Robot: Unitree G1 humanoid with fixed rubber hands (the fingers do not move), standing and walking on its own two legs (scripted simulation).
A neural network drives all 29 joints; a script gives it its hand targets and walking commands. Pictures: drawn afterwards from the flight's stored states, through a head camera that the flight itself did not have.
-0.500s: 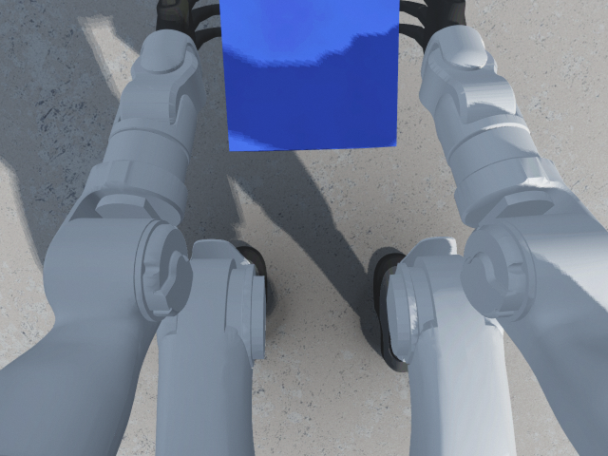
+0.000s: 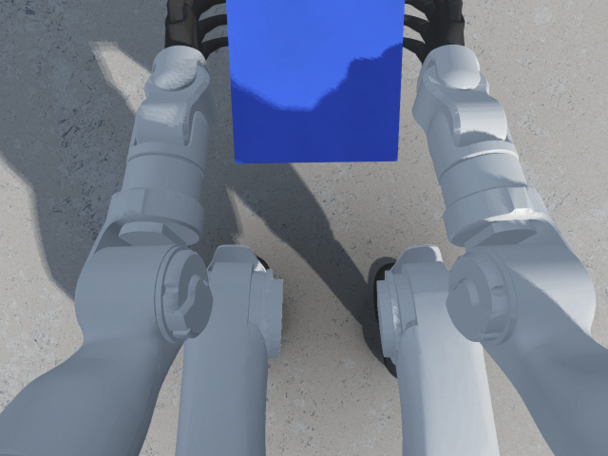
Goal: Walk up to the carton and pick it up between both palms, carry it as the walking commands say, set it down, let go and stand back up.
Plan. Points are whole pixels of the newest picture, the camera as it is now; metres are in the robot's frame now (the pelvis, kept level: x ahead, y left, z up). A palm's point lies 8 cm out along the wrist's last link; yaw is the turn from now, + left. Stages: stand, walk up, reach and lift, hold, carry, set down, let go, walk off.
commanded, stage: reach and lift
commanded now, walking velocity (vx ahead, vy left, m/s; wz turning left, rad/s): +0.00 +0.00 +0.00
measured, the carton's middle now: (311, 86) +0.51 +0.03 -0.23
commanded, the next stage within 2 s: none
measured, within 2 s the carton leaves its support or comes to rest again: neither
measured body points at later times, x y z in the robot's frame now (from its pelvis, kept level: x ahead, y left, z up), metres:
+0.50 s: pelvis +0.00 +0.00 +0.04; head +0.34 +0.03 +0.33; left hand +0.54 +0.16 -0.09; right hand +0.54 -0.10 -0.09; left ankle +0.12 +0.14 -0.34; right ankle +0.11 -0.13 -0.34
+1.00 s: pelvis +0.00 +0.00 +0.08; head +0.30 +0.02 +0.42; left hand +0.52 +0.15 -0.02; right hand +0.52 -0.10 -0.02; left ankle +0.12 +0.14 -0.34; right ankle +0.11 -0.13 -0.34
